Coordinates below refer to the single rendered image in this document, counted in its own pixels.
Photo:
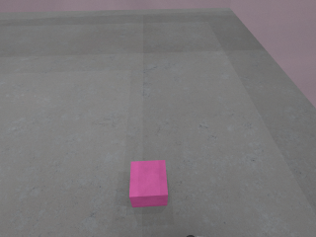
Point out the carton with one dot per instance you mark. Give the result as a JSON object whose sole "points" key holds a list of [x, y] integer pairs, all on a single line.
{"points": [[148, 183]]}

